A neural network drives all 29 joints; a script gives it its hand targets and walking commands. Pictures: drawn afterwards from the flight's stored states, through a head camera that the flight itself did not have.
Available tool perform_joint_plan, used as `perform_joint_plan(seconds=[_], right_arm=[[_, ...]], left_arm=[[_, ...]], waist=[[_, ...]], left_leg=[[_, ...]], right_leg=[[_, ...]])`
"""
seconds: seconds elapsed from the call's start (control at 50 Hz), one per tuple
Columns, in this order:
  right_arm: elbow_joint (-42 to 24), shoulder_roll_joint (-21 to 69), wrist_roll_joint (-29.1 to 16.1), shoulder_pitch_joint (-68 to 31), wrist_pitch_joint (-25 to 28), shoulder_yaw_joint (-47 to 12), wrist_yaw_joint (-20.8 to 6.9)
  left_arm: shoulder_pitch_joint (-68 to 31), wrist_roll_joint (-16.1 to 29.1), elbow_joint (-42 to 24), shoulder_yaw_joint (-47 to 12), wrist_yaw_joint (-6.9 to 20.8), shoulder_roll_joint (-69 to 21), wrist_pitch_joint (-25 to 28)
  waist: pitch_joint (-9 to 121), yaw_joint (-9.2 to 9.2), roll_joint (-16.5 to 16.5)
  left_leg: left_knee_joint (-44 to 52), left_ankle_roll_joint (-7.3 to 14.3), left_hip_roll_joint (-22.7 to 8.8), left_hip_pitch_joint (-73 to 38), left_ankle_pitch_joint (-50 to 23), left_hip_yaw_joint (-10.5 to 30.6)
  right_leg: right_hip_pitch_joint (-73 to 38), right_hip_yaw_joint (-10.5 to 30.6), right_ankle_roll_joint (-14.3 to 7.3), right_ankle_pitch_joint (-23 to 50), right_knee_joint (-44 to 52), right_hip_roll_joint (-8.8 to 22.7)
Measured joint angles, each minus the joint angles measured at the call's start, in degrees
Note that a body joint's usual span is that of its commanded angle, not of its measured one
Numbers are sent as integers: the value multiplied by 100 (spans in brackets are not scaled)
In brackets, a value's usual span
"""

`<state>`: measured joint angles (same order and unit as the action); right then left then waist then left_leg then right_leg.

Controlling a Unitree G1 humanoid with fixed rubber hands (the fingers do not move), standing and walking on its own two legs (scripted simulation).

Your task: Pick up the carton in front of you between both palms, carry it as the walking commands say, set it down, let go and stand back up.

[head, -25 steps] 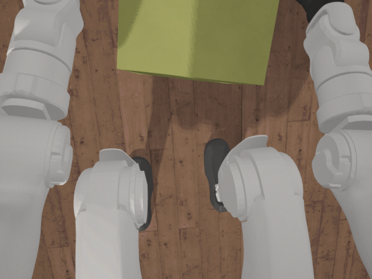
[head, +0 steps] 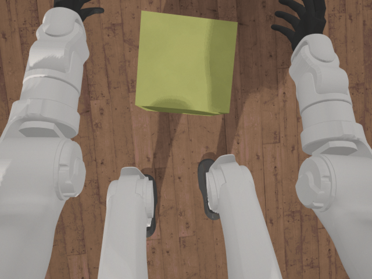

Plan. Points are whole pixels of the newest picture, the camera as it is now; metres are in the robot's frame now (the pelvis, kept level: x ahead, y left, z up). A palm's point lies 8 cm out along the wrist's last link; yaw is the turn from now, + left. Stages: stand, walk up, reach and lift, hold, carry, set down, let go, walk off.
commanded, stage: set down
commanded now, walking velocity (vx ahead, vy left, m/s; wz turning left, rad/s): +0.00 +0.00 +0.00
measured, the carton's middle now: (183, 75) +0.52 -0.05 -0.35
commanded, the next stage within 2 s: let go in 0.46 s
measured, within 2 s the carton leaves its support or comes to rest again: neither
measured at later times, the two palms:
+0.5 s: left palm out of the picture +0.58 +0.14 +0.05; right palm out of the picture +0.51 -0.25 +0.05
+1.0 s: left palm out of the picture +0.43 +0.18 +0.15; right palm out of the picture +0.38 -0.26 +0.16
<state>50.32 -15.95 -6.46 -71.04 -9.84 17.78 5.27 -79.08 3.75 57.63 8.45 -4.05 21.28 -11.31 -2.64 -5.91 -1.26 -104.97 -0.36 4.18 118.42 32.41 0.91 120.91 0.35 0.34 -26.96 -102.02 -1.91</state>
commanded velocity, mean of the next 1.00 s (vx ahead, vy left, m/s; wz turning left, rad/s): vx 0.00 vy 0.00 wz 0.00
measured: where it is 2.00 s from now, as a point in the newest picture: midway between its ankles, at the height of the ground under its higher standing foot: (179, 207)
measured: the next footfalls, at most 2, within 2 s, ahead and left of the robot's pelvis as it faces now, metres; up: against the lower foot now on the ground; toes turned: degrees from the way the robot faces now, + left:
none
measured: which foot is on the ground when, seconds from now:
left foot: down 0.00-1.00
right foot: down 0.00-1.00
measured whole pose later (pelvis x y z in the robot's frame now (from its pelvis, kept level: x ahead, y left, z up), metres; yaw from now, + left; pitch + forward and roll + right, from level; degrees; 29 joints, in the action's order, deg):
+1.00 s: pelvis +0.09 -0.02 +0.25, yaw +0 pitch +29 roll +1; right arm 34.4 -11.9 0.7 -17.9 -2.4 9.4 -5.0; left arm -21.9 -4.5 36.0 10.3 -1.6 9.2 -3.4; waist 3.6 -3.8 0.5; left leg -43.2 -1.0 2.4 53.7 18.3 3.9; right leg 56.6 1.5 -1.5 -15.1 -43.1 -2.4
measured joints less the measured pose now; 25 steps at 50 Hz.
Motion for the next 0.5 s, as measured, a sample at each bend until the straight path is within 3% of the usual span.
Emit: perform_joint_plan(seconds=[0.18, 0.5], right_arm=[[-411, -8, 7, 423, -188, 58, -185], [-336, 249, 475, 953, 78, 333, -427]], left_arm=[[431, -96, -467, 82, 65, -113, -195], [956, -458, -306, 448, 330, -322, 79]], waist=[[343, 4, -23], [708, 46, -38]], left_leg=[[1100, 15, 7, -687, -240, 50], [3310, 0, -27, -2285, -910, 142]], right_leg=[[-709, 45, 14, 198, 1082, -7], [-2318, 115, -11, 811, 3245, -8]])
